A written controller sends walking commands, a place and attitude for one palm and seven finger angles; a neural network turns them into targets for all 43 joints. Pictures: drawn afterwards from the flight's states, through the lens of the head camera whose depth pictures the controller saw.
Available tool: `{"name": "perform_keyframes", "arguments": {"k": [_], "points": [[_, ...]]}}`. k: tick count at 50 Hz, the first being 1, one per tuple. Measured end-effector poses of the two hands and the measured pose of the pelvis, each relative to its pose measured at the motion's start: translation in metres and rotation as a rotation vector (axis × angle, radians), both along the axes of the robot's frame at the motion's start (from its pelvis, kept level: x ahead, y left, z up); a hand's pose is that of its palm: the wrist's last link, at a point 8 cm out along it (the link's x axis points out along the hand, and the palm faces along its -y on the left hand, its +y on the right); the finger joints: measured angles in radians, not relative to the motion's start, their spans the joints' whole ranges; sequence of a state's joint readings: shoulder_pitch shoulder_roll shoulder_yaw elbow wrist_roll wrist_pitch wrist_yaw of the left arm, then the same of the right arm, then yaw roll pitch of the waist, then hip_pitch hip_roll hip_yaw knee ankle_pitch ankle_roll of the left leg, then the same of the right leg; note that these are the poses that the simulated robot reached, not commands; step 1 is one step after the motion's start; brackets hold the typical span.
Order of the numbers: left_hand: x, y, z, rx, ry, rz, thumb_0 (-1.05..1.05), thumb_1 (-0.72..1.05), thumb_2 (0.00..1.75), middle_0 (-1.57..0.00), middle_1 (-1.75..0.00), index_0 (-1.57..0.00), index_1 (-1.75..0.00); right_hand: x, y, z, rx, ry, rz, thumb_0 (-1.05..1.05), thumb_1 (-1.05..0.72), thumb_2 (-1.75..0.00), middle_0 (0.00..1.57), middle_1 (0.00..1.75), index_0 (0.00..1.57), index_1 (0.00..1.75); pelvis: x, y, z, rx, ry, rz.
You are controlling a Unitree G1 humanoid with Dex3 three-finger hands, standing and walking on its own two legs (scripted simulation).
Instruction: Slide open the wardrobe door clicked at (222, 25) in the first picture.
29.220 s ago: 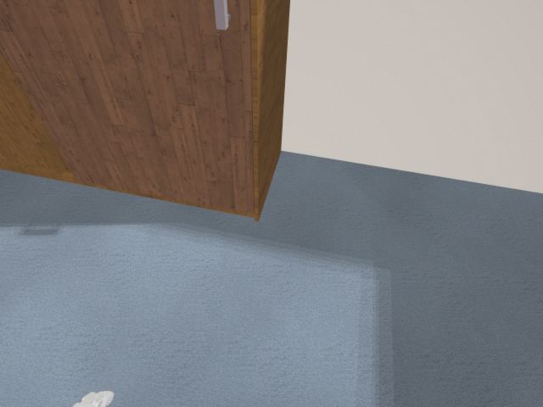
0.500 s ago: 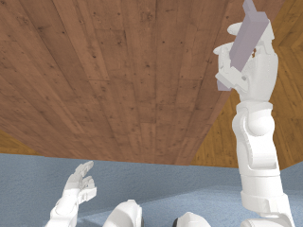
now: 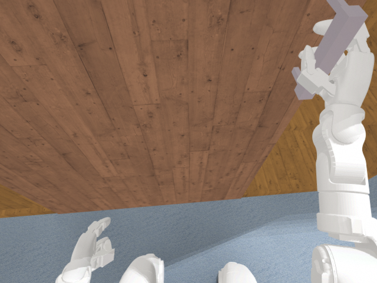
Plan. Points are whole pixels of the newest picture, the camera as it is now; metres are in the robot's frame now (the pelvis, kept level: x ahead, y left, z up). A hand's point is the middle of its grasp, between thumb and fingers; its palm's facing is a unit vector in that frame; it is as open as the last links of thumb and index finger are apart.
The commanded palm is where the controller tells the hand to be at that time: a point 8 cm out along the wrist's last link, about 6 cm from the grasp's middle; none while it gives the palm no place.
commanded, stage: stop walking and hold the door there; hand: right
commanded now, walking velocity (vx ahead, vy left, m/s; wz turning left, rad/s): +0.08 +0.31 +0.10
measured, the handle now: (318, 50) +0.45 -0.23 +0.21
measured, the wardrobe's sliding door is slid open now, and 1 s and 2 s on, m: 0.58 0.58 0.58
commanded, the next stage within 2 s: none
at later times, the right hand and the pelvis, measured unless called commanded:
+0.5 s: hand (308, 70) +0.42 -0.21 +0.20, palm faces +0.51 +0.83 -0.21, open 6.3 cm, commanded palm +0.37 -0.24 +0.18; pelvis +0.03 +0.08 +0.01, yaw +5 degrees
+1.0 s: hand (308, 70) +0.41 -0.21 +0.20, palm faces +0.55 +0.80 -0.23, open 6.2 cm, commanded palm +0.37 -0.24 +0.18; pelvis +0.01 +0.11 +0.01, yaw +9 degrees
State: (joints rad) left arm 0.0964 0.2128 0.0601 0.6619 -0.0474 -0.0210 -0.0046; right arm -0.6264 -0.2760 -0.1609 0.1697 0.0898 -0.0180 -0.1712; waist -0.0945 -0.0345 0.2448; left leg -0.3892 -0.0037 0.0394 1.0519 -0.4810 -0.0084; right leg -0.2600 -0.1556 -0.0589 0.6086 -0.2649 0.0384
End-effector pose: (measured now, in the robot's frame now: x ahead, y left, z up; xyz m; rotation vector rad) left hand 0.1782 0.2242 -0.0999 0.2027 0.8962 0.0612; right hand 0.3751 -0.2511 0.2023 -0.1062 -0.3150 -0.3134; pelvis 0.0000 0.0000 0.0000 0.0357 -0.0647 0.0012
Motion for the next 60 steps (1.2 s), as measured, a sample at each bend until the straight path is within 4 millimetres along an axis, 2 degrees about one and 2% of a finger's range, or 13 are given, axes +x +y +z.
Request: {"name": "perform_keyframes", "arguments": {"k": [5, 7, 11, 13, 16, 19, 23, 26, 30, 38, 46, 52, 60], "points": [[0.014, 0.020, 0.012, -0.011, -0.004, -0.053, 0.01, 0.91, 0.90, -0.20, -0.30, -0.20, -0.30, -0.002, 0.003, 0.001, -0.010, 0.018, -0.059, -0.03, -0.62, -0.80, 0.46, 1.40, 0.36, 1.30, 0.006, 0.030, 0.009, 0.042, -0.003, 0.011], [0.021, 0.031, 0.011, -0.018, -0.017, -0.054, 0.01, 0.91, 0.90, -0.20, -0.30, -0.20, -0.30, -0.001, 0.002, 0.001, -0.073, 0.022, -0.073, -0.06, -0.60, -0.80, 0.46, 1.40, 0.36, 1.30, 0.010, 0.045, 0.008, 0.047, 0.000, 0.027], [0.038, 0.064, -0.001, -0.047, -0.106, -0.026, 0.01, 0.91, 0.90, -0.21, -0.30, -0.21, -0.30, -0.002, 0.001, 0.003, -0.178, 0.040, -0.153, -0.13, -0.57, -0.78, 0.46, 1.40, 0.35, 1.33, 0.023, 0.078, -0.013, 0.011, 0.002, 0.039], [0.040, 0.084, -0.007, -0.042, -0.138, 0.019, 0.01, 0.91, 0.90, -0.21, -0.30, -0.21, -0.30, -0.003, 0.002, 0.004, -0.206, 0.060, -0.203, -0.17, -0.55, -0.77, 0.46, 1.40, 0.34, 1.35, 0.024, 0.084, -0.016, 0.021, -0.010, 0.036], [0.030, 0.110, -0.004, -0.005, -0.140, 0.090, 0.01, 0.91, 0.90, -0.21, -0.30, -0.21, -0.30, -0.005, 0.004, 0.006, -0.191, 0.106, -0.246, -0.18, -0.55, -0.76, 0.46, 1.40, 0.35, 1.37, 0.026, 0.085, -0.006, -0.017, -0.004, 0.058], [0.011, 0.131, 0.005, 0.053, -0.117, 0.139, 0.01, 0.91, 0.90, -0.20, -0.30, -0.20, -0.30, -0.006, 0.005, 0.006, -0.181, 0.123, -0.260, -0.18, -0.54, -0.76, 0.46, 1.40, 0.37, 1.38, 0.030, 0.086, 0.003, -0.042, 0.010, 0.061], [-0.016, 0.151, 0.018, 0.133, -0.098, 0.201, 0.01, 0.91, 0.90, -0.20, -0.30, -0.20, -0.30, -0.005, 0.005, 0.005, -0.161, 0.099, -0.242, -0.16, -0.55, -0.77, 0.46, 1.40, 0.37, 1.39, 0.031, 0.084, 0.003, -0.026, 0.012, 0.067], [-0.035, 0.156, 0.029, 0.154, -0.090, 0.239, 0.01, 0.91, 0.90, -0.20, -0.30, -0.20, -0.30, -0.005, 0.006, 0.004, -0.128, 0.091, -0.229, -0.13, -0.57, -0.77, 0.46, 1.40, 0.35, 1.39, 0.029, 0.085, 0.006, -0.039, 0.008, 0.101], [-0.056, 0.152, 0.035, 0.147, -0.107, 0.263, 0.01, 0.91, 0.90, -0.20, -0.30, -0.20, -0.30, -0.006, 0.008, 0.005, -0.115, 0.112, -0.240, -0.13, -0.59, -0.75, 0.46, 1.40, 0.33, 1.39, 0.024, 0.088, 0.012, -0.030, 0.024, 0.119], [-0.092, 0.149, 0.018, 0.103, -0.052, 0.283, 0.01, 0.91, 0.90, -0.21, -0.30, -0.21, -0.30, -0.008, 0.010, 0.006, -0.117, 0.155, -0.278, -0.15, -0.60, -0.71, 0.46, 1.40, 0.30, 1.40, 0.008, 0.102, 0.010, -0.022, 0.042, 0.144], [-0.126, 0.164, 0.009, 0.125, 0.029, 0.336, 0.01, 0.90, 0.90, -0.21, -0.30, -0.21, -0.30, -0.008, 0.010, 0.007, -0.109, 0.175, -0.289, -0.15, -0.59, -0.71, 0.46, 1.40, 0.34, 1.40, 0.005, 0.107, 0.011, -0.024, 0.047, 0.152], [-0.131, 0.175, 0.010, 0.145, 0.037, 0.353, 0.01, 0.91, 0.90, -0.21, -0.30, -0.21, -0.30, -0.008, 0.010, 0.008, -0.107, 0.179, -0.290, -0.15, -0.58, -0.72, 0.46, 1.40, 0.37, 1.40, 0.006, 0.108, 0.011, -0.026, 0.047, 0.154], [-0.115, 0.177, 0.012, 0.151, 0.006, 0.338, 0.01, 0.91, 0.90, -0.21, -0.30, -0.20, -0.30, -0.008, 0.008, 0.007, -0.123, 0.170, -0.276, -0.16, -0.57, -0.72, 0.46, 1.40, 0.39, 1.40, 0.006, 0.103, 0.009, -0.020, 0.046, 0.144]]}}
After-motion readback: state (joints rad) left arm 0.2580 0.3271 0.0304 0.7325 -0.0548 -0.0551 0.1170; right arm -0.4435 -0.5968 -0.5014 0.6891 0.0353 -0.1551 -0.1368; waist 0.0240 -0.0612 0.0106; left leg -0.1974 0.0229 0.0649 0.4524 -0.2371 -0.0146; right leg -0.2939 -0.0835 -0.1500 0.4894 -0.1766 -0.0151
